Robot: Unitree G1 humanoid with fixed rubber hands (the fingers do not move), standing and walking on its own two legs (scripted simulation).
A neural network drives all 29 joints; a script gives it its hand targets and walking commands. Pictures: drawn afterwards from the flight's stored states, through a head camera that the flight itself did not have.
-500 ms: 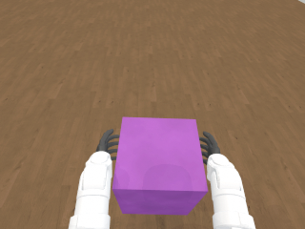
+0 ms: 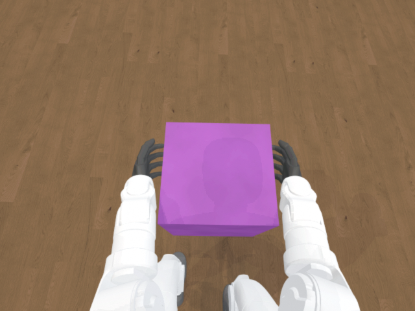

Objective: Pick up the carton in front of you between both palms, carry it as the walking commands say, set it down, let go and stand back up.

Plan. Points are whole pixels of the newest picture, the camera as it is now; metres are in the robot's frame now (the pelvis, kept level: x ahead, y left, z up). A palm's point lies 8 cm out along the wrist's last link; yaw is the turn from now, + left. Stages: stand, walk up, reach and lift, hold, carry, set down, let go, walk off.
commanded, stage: set down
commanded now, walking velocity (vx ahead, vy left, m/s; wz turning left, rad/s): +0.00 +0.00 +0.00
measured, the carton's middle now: (215, 187) +0.36 +0.00 -0.12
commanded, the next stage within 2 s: none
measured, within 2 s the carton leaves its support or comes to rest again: neither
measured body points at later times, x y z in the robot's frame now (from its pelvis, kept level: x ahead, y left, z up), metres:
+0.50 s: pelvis -0.03 -0.03 -0.13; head +0.19 +0.01 +0.26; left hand +0.39 +0.17 -0.22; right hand +0.42 -0.14 -0.21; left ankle +0.11 +0.09 -0.70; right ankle +0.00 -0.14 -0.70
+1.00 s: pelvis -0.05 -0.02 -0.25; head +0.25 +0.01 +0.08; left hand +0.42 +0.19 -0.38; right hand +0.46 -0.11 -0.37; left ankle +0.11 +0.09 -0.70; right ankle +0.00 -0.14 -0.70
